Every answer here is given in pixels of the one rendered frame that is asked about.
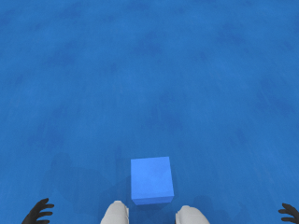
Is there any robot thigh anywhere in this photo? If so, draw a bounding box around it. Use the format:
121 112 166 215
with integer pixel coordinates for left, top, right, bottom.
176 206 210 224
100 203 129 224

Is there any carton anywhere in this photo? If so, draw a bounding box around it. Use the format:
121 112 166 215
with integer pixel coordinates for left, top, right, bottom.
131 156 175 205

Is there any robot right hand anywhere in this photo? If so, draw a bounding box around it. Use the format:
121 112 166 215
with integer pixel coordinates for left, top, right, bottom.
278 203 299 224

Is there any robot left thigh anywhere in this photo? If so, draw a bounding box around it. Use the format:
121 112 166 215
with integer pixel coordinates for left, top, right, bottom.
100 203 129 224

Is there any robot left hand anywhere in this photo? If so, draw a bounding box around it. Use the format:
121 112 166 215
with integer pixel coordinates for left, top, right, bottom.
21 198 54 224

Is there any robot right thigh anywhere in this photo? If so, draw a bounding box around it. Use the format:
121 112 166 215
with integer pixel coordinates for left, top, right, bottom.
176 206 210 224

